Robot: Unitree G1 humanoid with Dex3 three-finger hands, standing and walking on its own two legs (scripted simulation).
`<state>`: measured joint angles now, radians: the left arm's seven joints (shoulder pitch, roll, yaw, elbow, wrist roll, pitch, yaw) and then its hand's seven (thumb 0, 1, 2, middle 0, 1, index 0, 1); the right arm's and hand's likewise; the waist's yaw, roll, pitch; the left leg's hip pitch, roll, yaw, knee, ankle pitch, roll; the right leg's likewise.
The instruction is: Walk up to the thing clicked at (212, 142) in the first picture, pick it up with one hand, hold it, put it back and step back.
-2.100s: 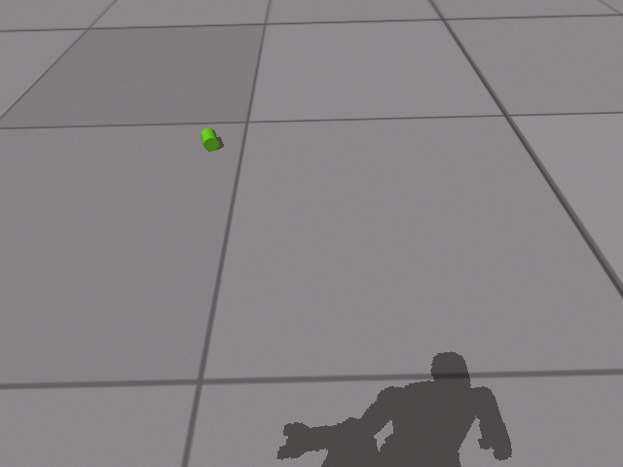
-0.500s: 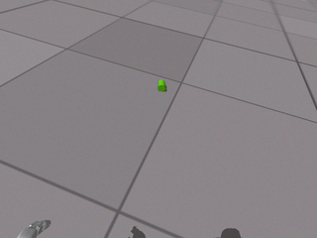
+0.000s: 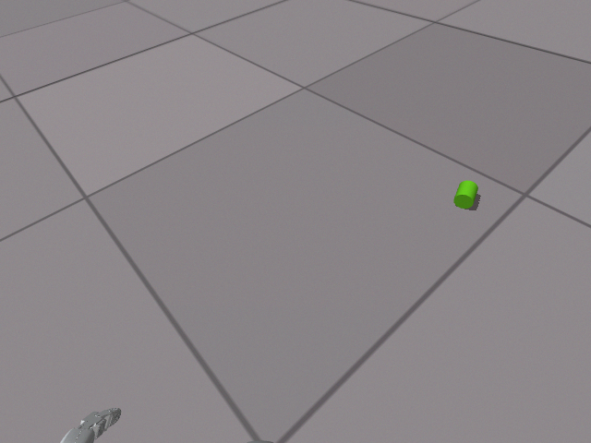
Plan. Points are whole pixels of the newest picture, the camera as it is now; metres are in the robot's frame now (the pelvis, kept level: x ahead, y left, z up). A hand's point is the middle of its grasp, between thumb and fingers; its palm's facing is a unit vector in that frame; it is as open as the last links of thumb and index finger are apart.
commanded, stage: walk up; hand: left
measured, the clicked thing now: (465, 194) +1.32 -0.60 -0.72
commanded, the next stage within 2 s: none
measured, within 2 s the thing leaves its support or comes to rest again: neither
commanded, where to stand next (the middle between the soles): +1.26 -0.99 m, yaw +56 degrees
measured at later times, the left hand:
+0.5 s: hand (268, 339) +0.33 +0.12 -0.15, palm faces +0.14 -0.95 -0.27, open 7.4 cm
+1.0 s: hand (374, 302) +0.42 -0.08 -0.16, palm faces +0.49 -0.79 -0.38, open 7.4 cm
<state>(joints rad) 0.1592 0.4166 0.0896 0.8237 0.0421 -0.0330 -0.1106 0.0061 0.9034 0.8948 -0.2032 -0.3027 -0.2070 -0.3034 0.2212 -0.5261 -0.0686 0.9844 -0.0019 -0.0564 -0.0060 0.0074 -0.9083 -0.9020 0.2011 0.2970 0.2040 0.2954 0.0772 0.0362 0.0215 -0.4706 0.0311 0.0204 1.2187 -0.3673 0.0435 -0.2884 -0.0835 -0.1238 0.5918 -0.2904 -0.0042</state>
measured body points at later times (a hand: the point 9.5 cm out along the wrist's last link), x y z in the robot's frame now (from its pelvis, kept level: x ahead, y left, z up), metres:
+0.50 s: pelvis +0.28 -0.16 -0.01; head +0.29 -0.12 +0.43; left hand +0.32 +0.17 -0.13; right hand +0.42 -0.48 -0.09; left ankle +0.27 +0.00 -0.73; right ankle +0.43 -0.33 -0.68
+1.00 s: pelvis +0.53 -0.35 -0.02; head +0.54 -0.31 +0.43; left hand +0.39 -0.04 -0.13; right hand +0.77 -0.61 -0.10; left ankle +0.57 -0.25 -0.72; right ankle +0.52 -0.39 -0.73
